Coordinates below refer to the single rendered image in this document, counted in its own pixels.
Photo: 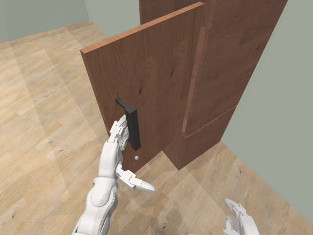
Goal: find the cupboard door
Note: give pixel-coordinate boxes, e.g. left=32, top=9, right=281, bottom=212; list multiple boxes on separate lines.
left=80, top=1, right=205, bottom=174

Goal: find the robot left forearm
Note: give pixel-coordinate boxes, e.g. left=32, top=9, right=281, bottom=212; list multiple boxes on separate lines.
left=71, top=176, right=118, bottom=235

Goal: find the handle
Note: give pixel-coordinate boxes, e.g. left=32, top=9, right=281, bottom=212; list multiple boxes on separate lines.
left=115, top=97, right=141, bottom=151

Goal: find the robot right hand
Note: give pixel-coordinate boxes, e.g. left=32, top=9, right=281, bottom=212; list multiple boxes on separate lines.
left=223, top=199, right=261, bottom=235

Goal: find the robot left hand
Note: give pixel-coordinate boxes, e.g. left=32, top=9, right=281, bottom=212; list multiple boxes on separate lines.
left=98, top=115, right=156, bottom=193

